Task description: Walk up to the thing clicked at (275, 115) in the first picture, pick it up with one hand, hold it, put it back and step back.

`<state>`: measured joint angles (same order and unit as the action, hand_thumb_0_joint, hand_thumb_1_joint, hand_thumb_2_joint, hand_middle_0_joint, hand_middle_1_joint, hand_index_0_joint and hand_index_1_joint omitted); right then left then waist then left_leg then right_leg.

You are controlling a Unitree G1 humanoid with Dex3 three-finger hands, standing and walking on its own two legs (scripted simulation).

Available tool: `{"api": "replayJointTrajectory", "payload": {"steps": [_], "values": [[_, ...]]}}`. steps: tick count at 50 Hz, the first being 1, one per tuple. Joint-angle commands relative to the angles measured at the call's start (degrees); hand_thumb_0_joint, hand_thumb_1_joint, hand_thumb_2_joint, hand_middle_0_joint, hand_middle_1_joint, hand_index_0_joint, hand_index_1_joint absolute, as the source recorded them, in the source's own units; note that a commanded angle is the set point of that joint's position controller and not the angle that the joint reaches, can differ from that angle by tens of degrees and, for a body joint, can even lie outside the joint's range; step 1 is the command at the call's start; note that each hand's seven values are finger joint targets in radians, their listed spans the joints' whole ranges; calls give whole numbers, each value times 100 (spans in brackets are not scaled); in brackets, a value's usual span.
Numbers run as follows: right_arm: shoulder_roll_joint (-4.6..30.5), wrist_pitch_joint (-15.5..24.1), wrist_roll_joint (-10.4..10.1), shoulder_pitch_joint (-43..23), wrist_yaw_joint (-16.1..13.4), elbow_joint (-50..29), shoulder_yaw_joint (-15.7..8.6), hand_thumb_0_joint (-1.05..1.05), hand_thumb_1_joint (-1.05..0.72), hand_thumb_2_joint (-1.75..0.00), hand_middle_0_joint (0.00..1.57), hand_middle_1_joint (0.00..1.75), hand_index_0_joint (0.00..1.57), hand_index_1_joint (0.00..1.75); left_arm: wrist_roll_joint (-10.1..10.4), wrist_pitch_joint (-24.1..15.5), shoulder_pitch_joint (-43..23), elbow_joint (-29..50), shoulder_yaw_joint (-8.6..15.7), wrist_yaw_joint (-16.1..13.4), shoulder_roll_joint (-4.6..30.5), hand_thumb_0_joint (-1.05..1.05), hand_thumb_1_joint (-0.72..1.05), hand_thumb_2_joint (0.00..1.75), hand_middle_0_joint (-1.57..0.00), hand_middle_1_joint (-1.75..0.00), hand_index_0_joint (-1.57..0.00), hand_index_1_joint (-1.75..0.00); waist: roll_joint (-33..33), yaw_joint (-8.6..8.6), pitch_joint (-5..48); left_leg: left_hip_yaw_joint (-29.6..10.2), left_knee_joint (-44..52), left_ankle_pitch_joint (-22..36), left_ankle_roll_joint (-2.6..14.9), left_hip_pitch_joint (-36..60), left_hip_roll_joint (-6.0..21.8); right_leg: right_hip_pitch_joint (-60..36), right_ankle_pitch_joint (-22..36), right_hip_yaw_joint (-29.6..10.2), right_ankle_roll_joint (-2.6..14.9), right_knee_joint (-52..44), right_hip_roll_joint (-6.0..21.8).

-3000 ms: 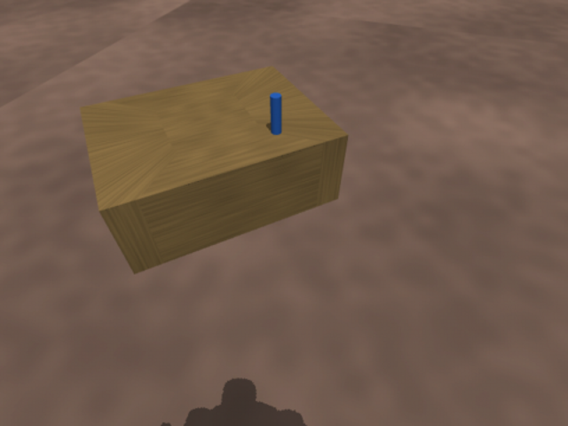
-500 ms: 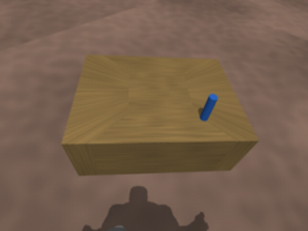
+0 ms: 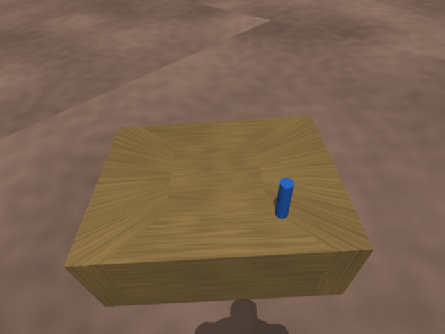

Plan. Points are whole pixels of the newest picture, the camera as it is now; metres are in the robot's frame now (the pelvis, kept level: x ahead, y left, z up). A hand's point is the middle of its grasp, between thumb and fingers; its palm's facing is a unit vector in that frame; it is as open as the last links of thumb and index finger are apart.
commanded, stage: walk up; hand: right
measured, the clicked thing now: (284, 199) +0.65 -0.14 -0.29
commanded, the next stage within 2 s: none
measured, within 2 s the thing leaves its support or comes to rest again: neither
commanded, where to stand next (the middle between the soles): +0.17 -0.01 m, yaw +4 degrees
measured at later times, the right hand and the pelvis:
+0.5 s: hand (370, 315) +0.24 -0.26 -0.14, palm faces -0.13 +0.91 -0.38, open 7.4 cm; pelvis +0.09 -0.02 -0.01, yaw +5 degrees
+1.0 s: hand out of the picture +0.15 -0.27 -0.16, palm faces -0.15 +0.92 -0.37, open 7.4 cm; pelvis +0.07 -0.01 -0.01, yaw +7 degrees
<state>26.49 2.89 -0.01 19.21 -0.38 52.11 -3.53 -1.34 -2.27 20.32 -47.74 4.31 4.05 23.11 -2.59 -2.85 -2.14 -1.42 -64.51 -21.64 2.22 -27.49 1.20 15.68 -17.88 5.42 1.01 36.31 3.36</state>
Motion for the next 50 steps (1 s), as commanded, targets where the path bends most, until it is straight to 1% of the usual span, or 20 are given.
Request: {"api": "replayJointTrajectory", "payload": {"steps": [1,9,12,14,15,17,18,22,27,29,31,32,35,40,43,44,45,46,47,50], "values": [[943,187,-3,226,98,-422,-265,0,-90,-90,20,30,20,30,97,-243,8,390,393,-206,1487,0,90,90,-20,-30,-20,-30,1121,95,-477,-255,545,551,-89,-770,189,-397,272,-1481,1007,-2176,1216],[480,79,53,-535,158,-776,-146,0,-90,-90,20,30,20,30,69,-253,162,431,246,-390,1331,0,90,90,-20,-30,-20,-30,827,-65,-132,195,2315,1073,-78,-55,59,-1137,4071,-454,679,-1162,1268],[401,55,32,-639,125,-719,-118,0,-90,-90,20,30,20,30,80,-181,-19,416,180,-453,1334,0,90,90,-20,-30,-20,-30,850,-44,20,495,2783,1589,30,613,-106,-919,4017,-208,530,-701,1060],[485,94,67,-190,63,-545,-152,0,-90,-90,20,30,20,30,138,-129,-216,428,146,-474,1337,0,90,90,-20,-30,-20,-30,635,315,407,629,3584,2242,235,1650,-304,-712,3902,22,431,281,825],[799,122,76,155,16,-463,-252,0,-90,-90,20,30,20,30,162,-134,-145,472,73,-476,1127,0,90,90,-20,-30,-20,-30,132,502,748,136,3540,3249,504,2577,20,-143,3192,109,205,1147,572],[1216,149,33,318,-98,-606,-308,0,-90,-90,20,30,20,30,343,-25,263,392,33,-524,741,0,90,90,-20,-30,-20,-30,-611,445,1339,-2714,3537,5699,1882,3505,2115,1290,-1683,-229,-204,3105,-500],[1318,114,-75,71,-114,-590,-379,0,-90,-90,20,30,20,30,258,80,202,303,39,-580,982,0,90,90,-20,-30,-20,-30,-499,396,1257,-2967,3790,4418,2130,3031,2415,1149,-1903,-659,-67,3276,-34],[867,18,-43,-948,-144,-690,-141,0,-90,-90,20,30,20,30,213,158,40,-10,68,-452,1005,0,90,90,-20,-30,-20,-30,-206,124,437,-803,3952,2563,1082,954,1155,436,-1197,-689,73,2138,120],[1012,-256,113,-1461,29,-751,-169,0,-90,-90,20,30,20,30,171,18,317,-423,72,-586,922,0,90,90,-20,-30,-20,-30,-933,56,347,-763,3521,1671,1014,366,1016,-340,58,-173,-103,295,-181],[825,-412,88,-1552,82,-805,-171,0,-90,-90,20,30,20,30,60,-55,410,-486,183,-648,1214,0,90,90,-20,-30,-20,-30,-491,-81,471,-606,2931,243,637,-60,672,-672,242,-406,-2,-300,-154],[424,-537,135,-1536,70,-888,-138,0,-90,-90,20,30,20,30,-115,-99,-216,-204,428,-691,2243,0,90,90,-20,-30,-20,-30,1625,-20,-151,-148,683,-1148,-18,-808,-376,635,-1960,-3876,1015,-2450,2307],[852,-586,200,-1608,37,-783,-304,0,-90,-90,20,30,20,30,-128,-86,-795,-38,423,-711,2335,0,90,90,-20,-30,-20,-30,1381,46,-549,-677,79,-923,-107,-461,-5,1374,-1993,-4106,1421,-2509,2533],[777,-527,94,-1096,152,-437,-357,0,-90,-90,20,30,20,30,-75,-162,-991,-60,287,-725,1626,0,90,90,-20,-30,-20,-30,788,322,-291,-548,116,-159,-99,-284,-72,627,-76,-2111,1006,-1520,1401],[626,-414,100,-1195,194,-356,-255,0,-90,-90,20,30,20,30,-169,-123,-698,-73,288,-605,1569,0,90,90,-20,-30,-20,-30,1548,9,315,86,1886,-915,-207,119,-54,-366,-714,-1623,861,-1178,1001],[600,-258,126,-677,154,-19,-263,0,-90,-90,20,30,20,30,-71,34,-963,-29,212,-513,1556,0,90,90,-20,-30,-20,-30,1441,331,456,445,3787,-65,-194,1568,-278,298,-273,-1213,698,-336,852],[725,-184,169,-431,85,120,-312,0,-90,-90,20,30,20,30,-7,68,-818,-46,87,-512,1212,0,90,90,-20,-30,-20,-30,790,413,640,1,4220,255,-153,2282,-124,682,90,-930,444,569,625],[1093,-118,266,-436,25,76,-373,0,-90,-90,20,30,20,30,74,92,-622,8,-47,-501,746,0,90,90,-20,-30,-20,-30,-415,382,606,-1898,4643,16,252,2555,962,1596,-401,-554,61,1637,150],[1633,-106,226,-650,21,-58,-425,0,-90,-90,20,30,20,30,82,102,-900,-23,22,-548,960,0,90,90,-20,-30,-20,-30,-602,433,278,-3216,4817,-759,906,1990,1820,2096,-1445,-573,-68,1572,-233],[1842,-120,144,-847,41,-31,-485,0,-90,-90,20,30,20,30,24,76,-1173,-112,103,-583,1372,0,90,90,-20,-30,-20,-30,-578,478,-27,-3372,4867,-1070,1315,1136,2082,1599,-1639,-884,-1,1677,91],[978,-87,172,-1349,32,-111,-181,0,-90,-90,20,30,20,30,153,-27,-713,-413,61,-496,1153,0,90,90,-20,-30,-20,-30,-571,125,-151,-1231,4024,1302,718,1339,989,907,-856,-703,29,648,54]]}}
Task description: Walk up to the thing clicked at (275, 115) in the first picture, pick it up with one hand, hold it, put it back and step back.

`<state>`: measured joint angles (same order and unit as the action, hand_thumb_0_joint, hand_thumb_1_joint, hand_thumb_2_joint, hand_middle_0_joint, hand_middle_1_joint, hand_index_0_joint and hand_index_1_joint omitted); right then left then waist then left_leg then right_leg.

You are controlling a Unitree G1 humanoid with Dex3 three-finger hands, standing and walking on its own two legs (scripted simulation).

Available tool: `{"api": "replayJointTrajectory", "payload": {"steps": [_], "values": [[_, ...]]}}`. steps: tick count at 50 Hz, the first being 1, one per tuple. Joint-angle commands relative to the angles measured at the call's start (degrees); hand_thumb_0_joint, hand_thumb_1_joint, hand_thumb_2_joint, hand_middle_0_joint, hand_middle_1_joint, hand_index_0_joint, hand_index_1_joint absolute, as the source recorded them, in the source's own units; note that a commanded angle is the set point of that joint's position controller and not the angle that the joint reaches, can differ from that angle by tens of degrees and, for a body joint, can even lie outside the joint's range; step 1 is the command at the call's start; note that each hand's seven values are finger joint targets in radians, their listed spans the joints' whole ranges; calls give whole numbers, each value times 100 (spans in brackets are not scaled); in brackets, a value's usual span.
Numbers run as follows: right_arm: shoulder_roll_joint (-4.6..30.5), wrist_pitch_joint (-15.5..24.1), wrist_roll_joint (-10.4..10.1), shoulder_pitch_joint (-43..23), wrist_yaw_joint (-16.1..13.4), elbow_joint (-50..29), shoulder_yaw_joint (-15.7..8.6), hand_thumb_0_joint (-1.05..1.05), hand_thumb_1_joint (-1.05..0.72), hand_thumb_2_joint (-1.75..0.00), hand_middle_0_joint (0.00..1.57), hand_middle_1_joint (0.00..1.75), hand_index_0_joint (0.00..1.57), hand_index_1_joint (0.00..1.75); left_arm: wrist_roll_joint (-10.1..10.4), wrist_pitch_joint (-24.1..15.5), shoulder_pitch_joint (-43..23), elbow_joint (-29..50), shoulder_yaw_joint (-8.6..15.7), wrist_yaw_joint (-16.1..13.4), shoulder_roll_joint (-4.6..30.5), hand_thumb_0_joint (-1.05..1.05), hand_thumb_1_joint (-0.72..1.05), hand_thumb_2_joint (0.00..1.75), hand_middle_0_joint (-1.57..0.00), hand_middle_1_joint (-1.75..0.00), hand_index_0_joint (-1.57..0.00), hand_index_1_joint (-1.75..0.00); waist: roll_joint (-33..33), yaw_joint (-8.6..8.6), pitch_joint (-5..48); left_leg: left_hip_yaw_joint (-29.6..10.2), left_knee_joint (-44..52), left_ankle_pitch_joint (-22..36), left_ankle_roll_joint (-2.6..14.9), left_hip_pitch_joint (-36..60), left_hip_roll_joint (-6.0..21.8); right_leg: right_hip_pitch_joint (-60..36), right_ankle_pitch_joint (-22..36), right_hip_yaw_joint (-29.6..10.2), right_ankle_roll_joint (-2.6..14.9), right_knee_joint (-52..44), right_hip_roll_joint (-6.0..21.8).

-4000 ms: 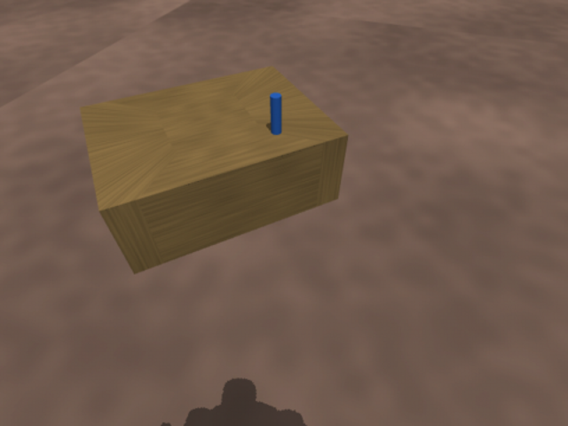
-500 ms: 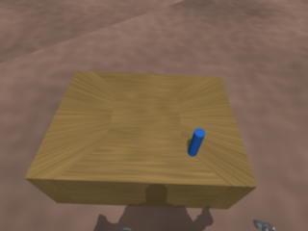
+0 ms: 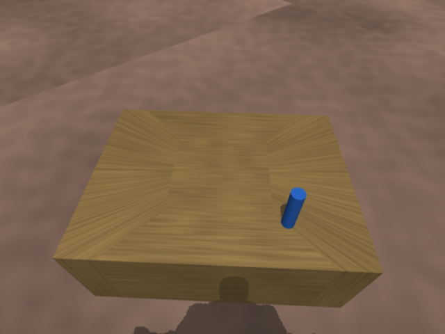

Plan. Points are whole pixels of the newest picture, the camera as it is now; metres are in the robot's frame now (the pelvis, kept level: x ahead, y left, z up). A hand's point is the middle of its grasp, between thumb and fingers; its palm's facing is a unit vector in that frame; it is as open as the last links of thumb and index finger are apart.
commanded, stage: walk up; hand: right
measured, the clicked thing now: (292, 209) +0.56 -0.21 -0.28
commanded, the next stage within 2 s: stand in 1.38 s
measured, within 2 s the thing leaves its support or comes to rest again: neither
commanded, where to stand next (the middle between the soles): +0.10 -0.01 m, yaw -3 degrees
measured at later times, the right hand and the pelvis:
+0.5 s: hand out of the picture +0.11 -0.26 -0.13, palm faces +0.01 +0.93 -0.36, open 7.4 cm; pelvis +0.02 +0.00 +0.02, yaw -1 degrees
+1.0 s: hand out of the picture +0.09 -0.26 -0.13, palm faces +0.03 +0.94 -0.34, open 7.4 cm; pelvis +0.03 +0.00 +0.03, yaw -2 degrees
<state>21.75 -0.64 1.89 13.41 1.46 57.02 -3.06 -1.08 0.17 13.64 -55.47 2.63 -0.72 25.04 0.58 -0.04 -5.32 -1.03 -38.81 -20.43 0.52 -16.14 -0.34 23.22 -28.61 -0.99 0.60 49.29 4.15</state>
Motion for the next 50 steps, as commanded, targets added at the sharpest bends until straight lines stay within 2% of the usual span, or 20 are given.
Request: {"api": "replayJointTrajectory", "payload": {"steps": [1,3,4,5,6,7,8,9,10,11,12,13,15,16,18,20,24,32,39,50], "values": [[1424,293,-58,-698,-151,-558,-198,0,-90,-90,20,30,20,30,137,-297,101,276,221,-11,905,0,90,90,-20,-30,-20,-30,-1030,-201,343,-1063,1234,1775,763,172,1043,-214,712,127,67,-1021,-108],[1426,256,-145,-711,-131,-466,-177,0,-90,-90,20,30,20,30,89,-311,102,113,231,-32,817,0,90,90,-20,-30,-20,-30,-906,-243,514,-801,812,2130,576,-152,934,-1231,1593,365,87,-2057,-327],[1261,235,-193,-659,-140,-467,-116,0,-90,-90,20,30,20,30,68,-324,127,92,253,-60,910,0,90,90,-20,-30,-20,-30,-706,-281,651,-730,653,2046,432,-182,873,-1577,1969,51,166,-2245,-157],[1072,227,-232,-575,-159,-493,-55,0,-90,-90,20,30,20,30,16,-347,116,98,284,-84,1145,0,90,90,-20,-30,-20,-30,-149,-236,773,-553,321,1529,261,-405,628,-1772,2454,-715,330,-2360,332],[1015,196,-227,-551,-161,-456,-45,0,-90,-90,20,30,20,30,6,-350,-137,151,266,-72,1346,0,90,90,-20,-30,-20,-30,165,-93,717,-212,156,399,130,-541,216,-1467,1761,-1508,677,-2640,844],[1050,176,-199,-343,-200,-283,-88,0,-90,-90,20,30,20,30,22,-306,-552,194,261,-23,1446,0,90,90,-20,-30,-20,-30,410,81,583,35,60,-611,134,-55,106,-764,774,-1723,979,-2863,1225],[1099,192,-148,-123,-209,-110,-125,0,-90,-90,20,30,20,30,7,-261,-884,283,228,14,1357,0,90,90,-20,-30,-20,-30,501,239,499,-46,281,-707,156,365,156,-323,379,-1601,910,-2840,1186],[1156,221,-147,-75,-196,-23,-136,0,-90,-90,20,30,20,30,26,-217,-961,274,156,38,1165,0,90,90,-20,-30,-20,-30,313,278,399,-270,968,-525,184,598,253,-108,355,-1163,645,-2683,867],[1320,255,-122,-210,-185,-8,-159,0,-90,-90,20,30,20,30,64,-186,-1049,290,91,56,982,0,90,90,-20,-30,-20,-30,37,226,245,-817,1568,-509,318,369,556,-78,404,-643,318,-2307,371],[1434,297,-123,-432,-177,-21,-172,0,-90,-90,20,30,20,30,77,-179,-966,203,62,75,850,0,90,90,-20,-30,-20,-30,-220,102,180,-1387,2007,-713,505,152,964,-195,617,-251,160,-1867,-18],[1474,325,-111,-662,-172,-62,-149,0,-90,-90,20,30,20,30,78,-182,-836,90,69,85,827,0,90,90,-20,-30,-20,-30,-238,-41,130,-1669,2187,-732,629,47,1269,-332,842,-30,94,-1700,-199],[1482,342,-118,-833,-167,-91,-114,0,-90,-90,20,30,20,30,62,-203,-721,-17,77,83,815,0,90,90,-20,-30,-20,-30,-140,-146,155,-1512,2013,-244,660,-94,1330,-708,958,-35,95,-1922,-154],[1237,372,-151,-870,-173,-41,-7,0,-90,-90,20,30,20,30,77,-311,-651,-137,101,70,858,0,90,90,-20,-30,-20,-30,3,-171,585,-676,1450,1344,352,-16,833,-1543,2347,-381,212,-2309,154],[1186,380,-166,-781,-188,-3,1,0,-90,-90,20,30,20,30,94,-337,-715,-156,102,66,898,0,90,90,-20,-30,-20,-30,-3,-83,783,-403,1275,1747,224,144,617,-1744,3078,-539,291,-2295,320],[1178,383,-159,-693,-220,115,-10,0,-90,-90,20,30,20,30,147,-323,-894,-162,81,53,921,0,90,90,-20,-30,-20,-30,-126,-1,832,-266,1364,1891,129,438,551,-1572,3525,-511,317,-2159,408],[1219,360,-163,-858,-219,156,-35,0,-90,-90,20,30,20,30,156,-282,-936,-217,48,44,854,0,90,90,-20,-30,-20,-30,-211,-38,820,-328,1476,1955,186,605,648,-1480,3312,-363,241,-2251,318],[1201,312,-147,-1025,-208,214,-44,0,-90,-90,20,30,20,30,114,-237,-1124,-323,1,62,800,0,90,90,-20,-30,-20,-30,-179,-13,747,-384,1782,1280,238,584,718,-1470,2616,-341,188,-2478,241],[1130,287,-156,-1128,-190,355,-9,0,-90,-90,20,30,20,30,84,-245,-1239,-514,-5,64,799,0,90,90,-20,-30,-20,-30,105,14,864,-214,1830,1554,161,895,657,-1603,2892,-444,153,-2764,327],[1142,263,-124,-1186,-173,415,-10,0,-90,-90,20,30,20,30,79,-215,-1322,-563,9,66,767,0,90,90,-20,-30,-20,-30,11,11,680,-209,2040,1260,126,887,655,-1517,2398,-444,112,-2960,251],[1105,288,-120,-1121,-192,488,-10,0,-90,-90,20,30,20,30,75,-194,-1243,-621,7,68,704,0,90,90,-20,-30,-20,-30,-46,-19,765,-176,2272,1462,103,1035,707,-1692,2768,-419,52,-2951,238]]}}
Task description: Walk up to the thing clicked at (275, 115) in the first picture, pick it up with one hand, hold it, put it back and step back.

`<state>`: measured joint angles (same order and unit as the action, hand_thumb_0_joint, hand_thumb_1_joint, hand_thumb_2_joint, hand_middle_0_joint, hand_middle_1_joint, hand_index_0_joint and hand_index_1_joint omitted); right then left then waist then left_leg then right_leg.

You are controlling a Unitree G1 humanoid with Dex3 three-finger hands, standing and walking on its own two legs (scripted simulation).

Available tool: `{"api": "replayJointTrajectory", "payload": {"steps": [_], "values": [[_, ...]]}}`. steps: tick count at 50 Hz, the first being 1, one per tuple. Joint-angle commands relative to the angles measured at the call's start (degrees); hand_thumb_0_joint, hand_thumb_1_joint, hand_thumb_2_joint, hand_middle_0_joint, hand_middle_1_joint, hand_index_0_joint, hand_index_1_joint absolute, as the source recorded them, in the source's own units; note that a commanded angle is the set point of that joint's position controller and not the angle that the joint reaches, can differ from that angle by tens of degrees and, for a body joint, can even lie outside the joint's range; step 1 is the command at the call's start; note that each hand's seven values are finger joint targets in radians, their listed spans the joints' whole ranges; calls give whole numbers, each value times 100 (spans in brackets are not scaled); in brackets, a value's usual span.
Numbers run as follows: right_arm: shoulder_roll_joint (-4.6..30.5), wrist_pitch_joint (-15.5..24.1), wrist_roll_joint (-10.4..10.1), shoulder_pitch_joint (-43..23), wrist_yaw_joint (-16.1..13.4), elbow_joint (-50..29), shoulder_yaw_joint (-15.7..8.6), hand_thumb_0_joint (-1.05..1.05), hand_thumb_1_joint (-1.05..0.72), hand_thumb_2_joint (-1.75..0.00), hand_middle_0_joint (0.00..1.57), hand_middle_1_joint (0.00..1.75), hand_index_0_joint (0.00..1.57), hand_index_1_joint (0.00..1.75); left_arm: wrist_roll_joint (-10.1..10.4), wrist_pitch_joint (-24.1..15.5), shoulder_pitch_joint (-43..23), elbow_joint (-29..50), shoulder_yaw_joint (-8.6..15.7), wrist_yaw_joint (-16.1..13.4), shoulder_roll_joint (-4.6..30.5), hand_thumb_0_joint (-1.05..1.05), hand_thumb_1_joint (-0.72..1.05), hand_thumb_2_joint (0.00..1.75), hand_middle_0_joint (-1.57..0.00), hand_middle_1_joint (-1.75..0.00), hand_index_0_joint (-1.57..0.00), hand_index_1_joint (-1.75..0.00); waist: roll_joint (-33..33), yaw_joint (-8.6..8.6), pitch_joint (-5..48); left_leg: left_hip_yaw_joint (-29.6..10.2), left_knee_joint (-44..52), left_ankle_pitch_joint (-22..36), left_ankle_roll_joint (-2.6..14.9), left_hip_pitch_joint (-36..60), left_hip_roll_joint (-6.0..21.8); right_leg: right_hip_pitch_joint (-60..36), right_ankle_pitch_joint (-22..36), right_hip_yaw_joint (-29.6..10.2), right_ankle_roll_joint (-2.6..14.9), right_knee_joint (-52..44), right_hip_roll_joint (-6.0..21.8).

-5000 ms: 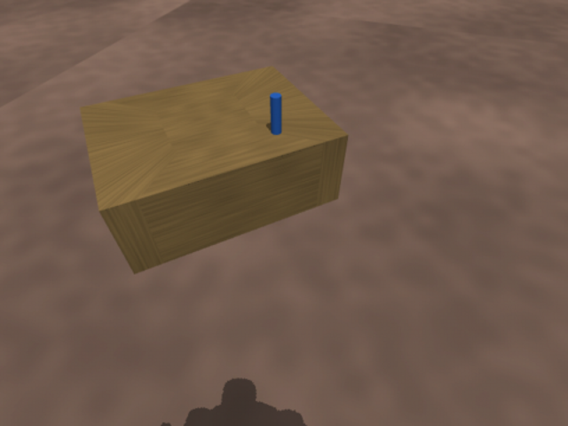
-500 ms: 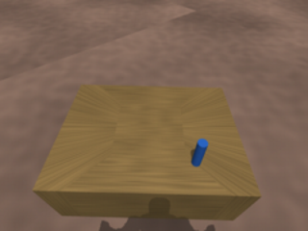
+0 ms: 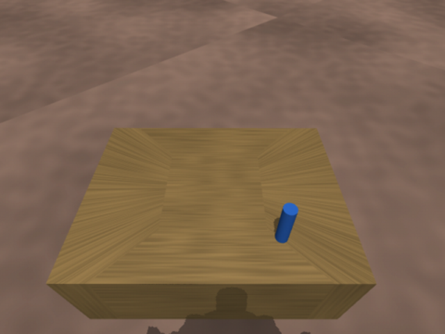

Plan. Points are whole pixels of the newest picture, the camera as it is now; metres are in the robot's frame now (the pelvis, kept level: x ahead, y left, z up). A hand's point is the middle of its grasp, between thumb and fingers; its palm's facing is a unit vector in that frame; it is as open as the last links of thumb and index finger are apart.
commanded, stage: walk up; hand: right
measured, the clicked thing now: (285, 224) +0.54 -0.19 -0.30
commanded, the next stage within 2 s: stand in 0.38 s
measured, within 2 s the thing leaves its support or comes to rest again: neither
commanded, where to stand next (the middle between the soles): +0.08 -0.01 m, yaw -1 degrees
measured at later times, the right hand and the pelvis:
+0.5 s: hand out of the picture +0.07 -0.26 -0.16, palm faces +0.01 +0.94 -0.34, open 7.4 cm; pelvis +0.00 +0.00 +0.00, yaw +0 degrees
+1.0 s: hand out of the picture +0.06 -0.26 -0.16, palm faces -0.02 +0.95 -0.32, open 7.4 cm; pelvis -0.01 -0.01 +0.00, yaw +0 degrees
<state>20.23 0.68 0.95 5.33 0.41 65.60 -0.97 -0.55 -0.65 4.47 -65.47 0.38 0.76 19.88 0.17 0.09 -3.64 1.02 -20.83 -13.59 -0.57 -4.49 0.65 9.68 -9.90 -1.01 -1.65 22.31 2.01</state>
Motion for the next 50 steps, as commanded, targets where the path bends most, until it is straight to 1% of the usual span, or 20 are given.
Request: {"api": "replayJointTrajectory", "payload": {"steps": [1,5,7,18,19,21,25,30,31,34,35,36,37,39,40,42,44,47,48,50], "values": [[1259,157,-16,-308,-89,-356,-226,0,-90,-90,20,30,20,30,22,-104,-338,370,232,-80,1206,0,90,90,-20,-30,-20,-30,-44,-25,547,-392,505,736,207,-196,599,-333,854,-399,272,-244,425],[1245,151,-27,-331,-84,-401,-229,0,-90,-90,20,30,20,30,1,-100,-241,349,241,-86,1196,0,90,90,-20,-30,-20,-30,-11,-45,544,-366,478,676,240,-146,616,-319,798,-383,261,-285,416],[1227,145,-27,-276,-88,-387,-236,0,-90,-90,20,30,20,30,0,-98,-290,349,251,-88,1204,0,90,90,-20,-30,-20,-30,36,-11,480,-359,466,612,221,-161,586,-244,695,-420,274,-305,406],[1210,119,-18,-211,-77,-410,-250,0,-90,-90,20,30,20,30,-19,-112,-267,406,265,-106,1220,0,90,90,-20,-30,-20,-30,126,10,494,-286,405,612,220,-89,578,-227,763,-488,294,-359,421],[1186,103,-62,-310,-79,-411,-226,0,-90,-90,20,30,20,30,18,-130,-298,408,220,-123,1263,0,90,90,-20,-30,-20,-30,183,27,403,-468,454,1224,161,-77,705,-190,1236,-464,286,-353,500],[1223,99,-68,-250,-84,-408,-220,0,-90,-90,20,30,20,30,48,-130,-294,423,216,-133,1226,0,90,90,-20,-30,-20,-30,58,49,597,-406,442,1530,133,-14,716,-405,1667,-468,271,-312,530],[1207,81,-70,-293,-85,-357,-208,0,-90,-90,20,30,20,30,49,-105,-251,392,191,-142,1214,0,90,90,-20,-30,-20,-30,-42,28,678,-417,547,1457,105,63,720,-482,1433,-398,242,-370,500],[1163,71,-56,-326,-68,-336,-181,0,-90,-90,20,30,20,30,25,-107,-269,389,180,-128,1258,0,90,90,-20,-30,-20,-30,-20,18,564,-406,651,887,99,-69,672,-409,850,-433,226,-543,501],[1199,65,-54,-315,-71,-334,-195,0,-90,-90,20,30,20,30,15,-99,-308,389,181,-129,1259,0,90,90,-20,-30,-20,-30,-8,44,654,-411,667,833,112,-37,701,-458,845,-436,254,-516,521],[1200,80,-54,-328,-61,-300,-171,0,-90,-90,20,30,20,30,31,-98,-282,382,165,-117,1223,0,90,90,-20,-30,-20,-30,-151,2,493,-434,731,736,101,-162,679,-421,786,-452,229,-549,514],[1159,82,-48,-276,-54,-300,-171,0,-90,-90,20,30,20,30,29,-103,-257,372,172,-112,1269,0,90,90,-20,-30,-20,-30,27,11,503,-444,746,634,88,-173,669,-384,579,-426,237,-556,495],[1222,82,-51,-329,-55,-305,-190,0,-90,-90,20,30,20,30,20,-102,-241,368,164,-113,1241,0,90,90,-20,-30,-20,-30,-61,5,476,-445,720,685,112,-89,699,-303,650,-450,232,-572,505],[1150,83,-52,-297,-47,-302,-172,0,-90,-90,20,30,20,30,21,-105,-238,362,169,-107,1275,0,90,90,-20,-30,-20,-30,42,2,438,-450,716,619,98,-109,676,-254,509,-441,226,-597,491],[1189,85,-40,-265,-46,-297,-188,0,-90,-90,20,30,20,30,19,-107,-279,389,172,-111,1266,0,90,90,-20,-30,-20,-30,42,15,439,-445,702,576,106,-157,659,-261,470,-453,227,-616,495],[1176,77,-34,-267,-39,-292,-186,0,-90,-90,20,30,20,30,16,-109,-228,376,171,-106,1269,0,90,90,-20,-30,-20,-30,73,-1,389,-447,701,378,104,-180,641,-183,189,-469,218,-686,485],[1215,76,-35,-249,-41,-296,-202,0,-90,-90,20,30,20,30,13,-96,-225,391,176,-105,1290,0,90,90,-20,-30,-20,-30,-47,9,406,-456,725,302,126,-166,666,-178,215,-502,250,-653,507],[1186,78,-37,-252,-32,-311,-206,0,-90,-90,20,30,20,30,5,-114,-193,389,166,-109,1279,0,90,90,-20,-30,-20,-30,73,14,457,-474,676,481,134,-133,678,-201,349,-469,249,-628,511],[1173,62,-35,-200,-24,-302,-205,0,-90,-90,20,30,20,30,7,-124,-185,393,168,-111,1303,0,90,90,-20,-30,-20,-30,162,7,401,-467,626,428,131,-173,637,-143,150,-505,237,-704,502],[1197,60,-29,-168,-28,-314,-210,0,-90,-90,20,30,20,30,15,-113,-213,408,164,-111,1290,0,90,90,-20,-30,-20,-30,107,41,498,-437,639,377,137,-173,640,-185,183,-494,253,-664,506],[1186,62,-33,-171,-20,-324,-212,0,-90,-90,20,30,20,30,10,-128,-167,404,154,-117,1287,0,90,90,-20,-30,-20,-30,81,32,556,-458,587,580,145,-103,672,-238,448,-479,268,-622,527]]}}
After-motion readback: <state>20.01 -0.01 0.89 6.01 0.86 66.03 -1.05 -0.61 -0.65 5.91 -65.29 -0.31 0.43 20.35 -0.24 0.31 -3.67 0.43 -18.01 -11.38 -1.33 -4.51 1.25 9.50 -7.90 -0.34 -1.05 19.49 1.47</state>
